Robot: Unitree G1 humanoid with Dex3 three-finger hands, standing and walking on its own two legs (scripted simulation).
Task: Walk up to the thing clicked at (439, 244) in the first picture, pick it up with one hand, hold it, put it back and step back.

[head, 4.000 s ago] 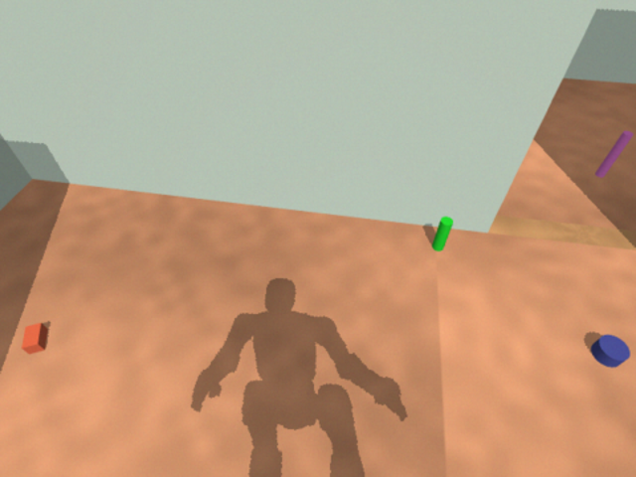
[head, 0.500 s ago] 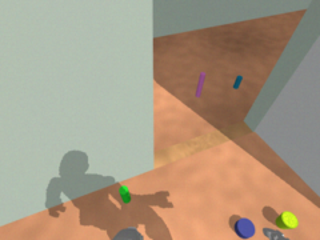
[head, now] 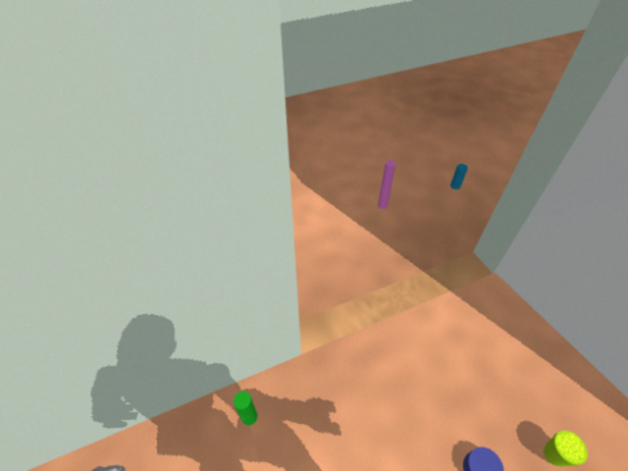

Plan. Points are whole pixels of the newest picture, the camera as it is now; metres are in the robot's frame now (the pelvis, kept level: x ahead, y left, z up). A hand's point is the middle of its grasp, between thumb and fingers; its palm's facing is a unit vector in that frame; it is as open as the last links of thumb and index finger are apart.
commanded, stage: walk up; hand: left
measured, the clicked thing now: (246, 409) +0.39 +0.22 -0.70
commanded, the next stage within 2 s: none
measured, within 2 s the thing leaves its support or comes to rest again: neither
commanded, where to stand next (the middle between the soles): +0.07 +0.01 m, yaw +1 degrees
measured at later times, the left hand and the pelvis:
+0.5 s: hand out of the picture +0.09 +0.26 -0.15, palm faces -0.04 -0.94 -0.35, open 7.4 cm; pelvis +0.01 +0.00 +0.00, yaw +0 degrees
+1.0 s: hand out of the picture +0.07 +0.28 -0.16, palm faces +0.00 -0.90 -0.44, open 7.4 cm; pelvis -0.03 -0.01 -0.02, yaw +1 degrees
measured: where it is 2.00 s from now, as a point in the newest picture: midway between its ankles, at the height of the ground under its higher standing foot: outside the picture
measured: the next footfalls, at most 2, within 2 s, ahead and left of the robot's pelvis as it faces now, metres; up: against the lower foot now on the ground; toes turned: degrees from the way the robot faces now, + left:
left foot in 1.26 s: -0.05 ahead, +0.14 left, +0.00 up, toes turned +4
right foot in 1.52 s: +0.10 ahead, -0.13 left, +0.00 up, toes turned +3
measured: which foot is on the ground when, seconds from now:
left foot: down 0.00-1.00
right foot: down 0.00-1.00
